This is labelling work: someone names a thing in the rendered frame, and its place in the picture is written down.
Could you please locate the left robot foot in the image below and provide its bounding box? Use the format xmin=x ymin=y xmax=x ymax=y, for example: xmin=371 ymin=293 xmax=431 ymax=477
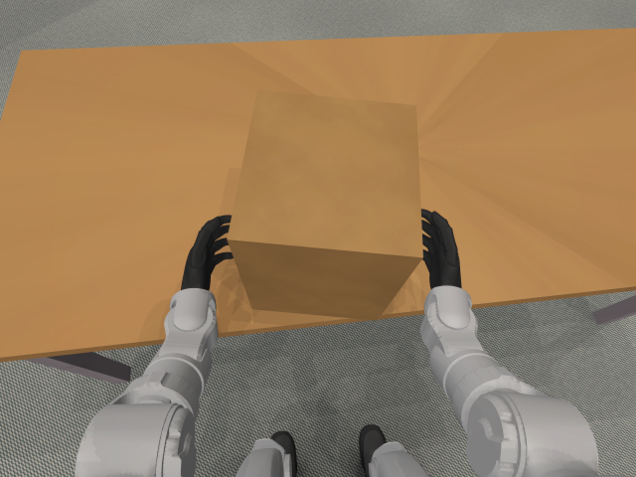
xmin=270 ymin=431 xmax=297 ymax=477

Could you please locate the carton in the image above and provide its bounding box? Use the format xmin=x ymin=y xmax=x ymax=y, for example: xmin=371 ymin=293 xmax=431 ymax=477
xmin=227 ymin=89 xmax=423 ymax=321

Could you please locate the robot right hand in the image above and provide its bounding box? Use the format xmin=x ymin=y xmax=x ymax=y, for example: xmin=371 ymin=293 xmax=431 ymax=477
xmin=421 ymin=209 xmax=462 ymax=289

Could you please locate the robot left upper arm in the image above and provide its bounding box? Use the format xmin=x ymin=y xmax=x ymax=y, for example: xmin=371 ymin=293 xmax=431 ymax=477
xmin=78 ymin=403 xmax=197 ymax=477

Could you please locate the robot right forearm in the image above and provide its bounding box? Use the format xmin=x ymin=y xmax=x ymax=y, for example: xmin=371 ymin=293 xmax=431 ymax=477
xmin=420 ymin=285 xmax=598 ymax=471

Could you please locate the robot left shin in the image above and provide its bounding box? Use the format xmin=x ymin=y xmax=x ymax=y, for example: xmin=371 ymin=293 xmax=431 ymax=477
xmin=251 ymin=438 xmax=284 ymax=452

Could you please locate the robot right upper arm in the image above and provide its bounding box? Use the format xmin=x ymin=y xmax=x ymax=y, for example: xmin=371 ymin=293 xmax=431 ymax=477
xmin=466 ymin=391 xmax=630 ymax=477

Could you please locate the robot left forearm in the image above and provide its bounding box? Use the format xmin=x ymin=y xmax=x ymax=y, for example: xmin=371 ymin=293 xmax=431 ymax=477
xmin=75 ymin=288 xmax=219 ymax=477

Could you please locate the table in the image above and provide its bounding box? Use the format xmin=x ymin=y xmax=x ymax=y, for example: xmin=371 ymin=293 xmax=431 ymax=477
xmin=0 ymin=28 xmax=636 ymax=384

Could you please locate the robot left hand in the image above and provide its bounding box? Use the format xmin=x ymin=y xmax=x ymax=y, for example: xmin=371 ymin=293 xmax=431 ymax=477
xmin=181 ymin=215 xmax=234 ymax=290

